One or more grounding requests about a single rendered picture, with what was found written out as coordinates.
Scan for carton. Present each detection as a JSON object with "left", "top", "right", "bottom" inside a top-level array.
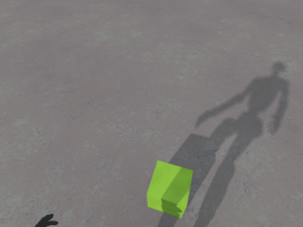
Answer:
[{"left": 147, "top": 160, "right": 193, "bottom": 218}]

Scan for robot left hand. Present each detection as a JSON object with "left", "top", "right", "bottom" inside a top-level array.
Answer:
[{"left": 34, "top": 214, "right": 59, "bottom": 227}]

